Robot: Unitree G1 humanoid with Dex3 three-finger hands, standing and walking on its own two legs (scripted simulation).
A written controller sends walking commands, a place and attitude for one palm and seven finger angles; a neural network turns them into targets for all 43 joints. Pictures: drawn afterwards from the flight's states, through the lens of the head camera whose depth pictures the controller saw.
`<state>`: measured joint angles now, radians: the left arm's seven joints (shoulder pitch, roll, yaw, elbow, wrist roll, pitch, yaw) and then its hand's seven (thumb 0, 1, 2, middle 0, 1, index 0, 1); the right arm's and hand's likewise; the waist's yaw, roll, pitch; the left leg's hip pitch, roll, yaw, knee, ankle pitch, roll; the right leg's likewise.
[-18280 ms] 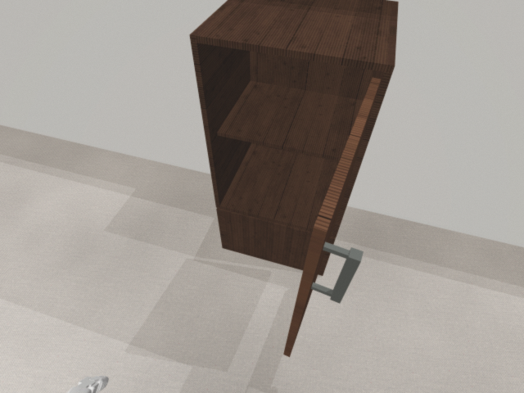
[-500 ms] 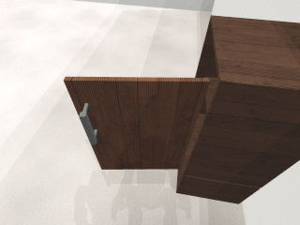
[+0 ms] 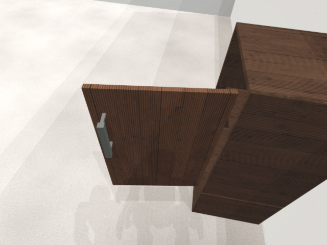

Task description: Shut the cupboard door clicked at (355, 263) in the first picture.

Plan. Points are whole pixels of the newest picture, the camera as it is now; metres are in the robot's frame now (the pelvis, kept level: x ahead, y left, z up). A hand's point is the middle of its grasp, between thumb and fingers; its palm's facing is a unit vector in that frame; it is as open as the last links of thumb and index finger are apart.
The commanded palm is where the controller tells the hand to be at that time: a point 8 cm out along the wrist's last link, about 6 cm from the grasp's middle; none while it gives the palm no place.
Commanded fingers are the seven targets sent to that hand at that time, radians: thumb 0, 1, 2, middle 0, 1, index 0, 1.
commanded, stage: come to a stop and stand still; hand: left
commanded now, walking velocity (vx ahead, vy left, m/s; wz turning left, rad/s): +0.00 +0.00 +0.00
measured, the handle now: (106, 136) +0.42 +0.21 -0.03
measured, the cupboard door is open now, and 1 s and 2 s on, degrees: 100 100 100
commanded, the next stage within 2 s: look again from close up in 0.18 s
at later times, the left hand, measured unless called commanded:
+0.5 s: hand out of the picture -0.02 +0.16 -0.18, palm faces -0.01 -0.99 -0.15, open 7.4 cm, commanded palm none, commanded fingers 0.00 0.90 0.90 -0.20 -0.30 -0.20 -0.30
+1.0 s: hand out of the picture +0.11 +0.19 -0.08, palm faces +0.19 -0.95 -0.24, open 7.2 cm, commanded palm +0.10 +0.21 -0.07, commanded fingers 0.00 0.90 0.90 -0.33 -0.44 -0.33 -0.44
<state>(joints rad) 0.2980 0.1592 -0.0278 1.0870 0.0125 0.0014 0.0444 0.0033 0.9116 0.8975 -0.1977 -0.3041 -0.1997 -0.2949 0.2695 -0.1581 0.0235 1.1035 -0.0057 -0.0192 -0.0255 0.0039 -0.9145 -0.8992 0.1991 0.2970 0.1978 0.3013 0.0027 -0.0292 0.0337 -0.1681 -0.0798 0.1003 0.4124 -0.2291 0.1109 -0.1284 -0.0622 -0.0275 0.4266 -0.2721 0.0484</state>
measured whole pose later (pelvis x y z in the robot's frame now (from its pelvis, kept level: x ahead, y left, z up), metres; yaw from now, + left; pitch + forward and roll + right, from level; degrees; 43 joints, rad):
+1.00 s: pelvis -0.01 +0.00 +0.00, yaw +3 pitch +1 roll -1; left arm 0.52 0.23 -0.02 0.21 -0.10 0.01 0.15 0.05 0.97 0.90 -0.22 -0.32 -0.22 -0.31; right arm 0.42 -0.20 0.03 0.91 0.04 -0.30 -0.04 0.02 -0.92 -0.90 0.20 0.30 0.20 0.30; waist -0.05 -0.01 0.00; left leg -0.26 -0.10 0.05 0.46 -0.22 0.09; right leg -0.32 -0.03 -0.03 0.68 -0.36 -0.01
